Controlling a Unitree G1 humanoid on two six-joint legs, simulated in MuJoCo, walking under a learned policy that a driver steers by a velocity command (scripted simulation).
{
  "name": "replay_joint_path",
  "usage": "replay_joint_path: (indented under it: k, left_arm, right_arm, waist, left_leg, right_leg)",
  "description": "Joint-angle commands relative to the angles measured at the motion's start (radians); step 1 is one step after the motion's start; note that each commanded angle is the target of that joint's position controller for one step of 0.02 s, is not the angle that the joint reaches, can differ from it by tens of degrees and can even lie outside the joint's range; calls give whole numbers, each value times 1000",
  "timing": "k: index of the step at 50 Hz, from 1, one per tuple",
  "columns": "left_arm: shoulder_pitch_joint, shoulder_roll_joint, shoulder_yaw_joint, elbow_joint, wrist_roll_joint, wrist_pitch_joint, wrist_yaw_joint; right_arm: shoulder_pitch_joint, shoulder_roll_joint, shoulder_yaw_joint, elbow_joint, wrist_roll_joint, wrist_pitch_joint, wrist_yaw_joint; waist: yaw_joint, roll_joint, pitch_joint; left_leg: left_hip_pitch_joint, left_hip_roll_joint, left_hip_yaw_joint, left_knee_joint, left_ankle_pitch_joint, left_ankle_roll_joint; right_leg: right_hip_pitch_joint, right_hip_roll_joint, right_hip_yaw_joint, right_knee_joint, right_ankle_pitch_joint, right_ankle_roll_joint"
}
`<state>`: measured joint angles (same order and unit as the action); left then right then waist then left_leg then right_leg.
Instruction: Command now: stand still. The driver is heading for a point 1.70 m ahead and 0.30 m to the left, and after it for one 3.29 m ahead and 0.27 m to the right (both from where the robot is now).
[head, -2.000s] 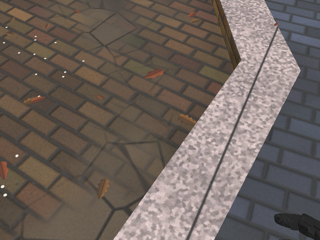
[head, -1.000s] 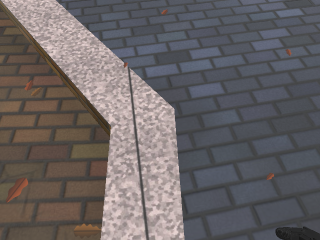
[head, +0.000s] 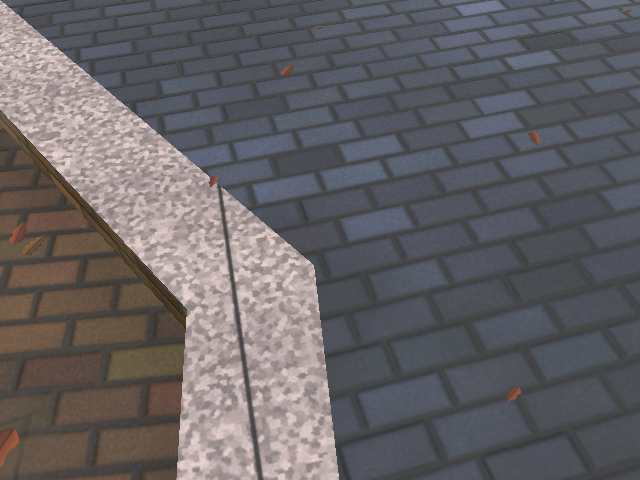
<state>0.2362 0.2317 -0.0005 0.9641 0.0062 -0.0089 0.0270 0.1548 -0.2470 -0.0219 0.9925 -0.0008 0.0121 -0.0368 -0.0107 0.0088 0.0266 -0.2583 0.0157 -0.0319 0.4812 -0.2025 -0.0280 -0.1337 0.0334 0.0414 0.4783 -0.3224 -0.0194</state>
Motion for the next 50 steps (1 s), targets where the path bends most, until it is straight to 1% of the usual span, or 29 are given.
replay_joint_path:
  k: [1,9,19,31,46,47,48,49,50]
  left_arm:
    - [27,110,18,-11,0,-10,4]
    - [50,105,10,38,-1,-10,6]
    - [82,96,4,71,-2,-8,8]
    - [121,81,0,94,-3,-8,9]
    - [162,63,-2,106,-5,-8,11]
    - [182,53,-3,117,-5,-7,12]
    - [188,65,1,117,-11,-5,14]
    - [179,95,11,107,-16,-3,17]
    - [182,116,18,97,-22,-5,19]
  right_arm:
    - [-6,-108,-20,-18,0,-7,-5]
    - [7,-104,-17,28,1,-4,-8]
    - [32,-94,-9,64,2,-6,-10]
    - [62,-78,-2,85,3,-7,-11]
    - [93,-63,2,96,4,-8,-13]
    - [112,-50,5,107,4,-7,-13]
    - [116,-50,3,111,8,-6,-14]
    - [116,-54,0,110,12,-9,-14]
    - [95,-55,-1,99,10,-17,-11]
  waist:
    - [0,-14,-21]
    - [2,-11,-7]
    - [5,-9,5]
    - [6,-7,15]
    - [7,-7,24]
    - [8,-12,0]
    - [11,-27,14]
    - [14,-57,46]
    - [24,-77,93]
  left_leg:
    - [110,17,-18,-43,170,30]
    - [108,14,-14,-57,153,30]
    - [98,11,-12,-67,136,33]
    - [90,8,-11,-68,131,35]
    - [84,6,-11,-66,132,37]
    - [96,-8,4,-62,37,37]
    - [74,-35,32,-32,-111,40]
    - [21,-60,58,9,-260,44]
    - [-51,-68,66,53,-330,50]
  right_leg:
    - [-106,-54,48,-113,211,-26]
    - [-107,-48,38,-128,185,-23]
    - [-108,-42,28,-134,164,-20]
    - [-111,-39,21,-135,158,-17]
    - [-113,-37,15,-133,158,-15]
    - [-104,-30,9,-144,58,-19]
    - [-118,-28,18,-154,-99,-36]
    - [-142,-46,54,-171,-273,-64]
    - [-166,-88,115,-205,-411,-95]
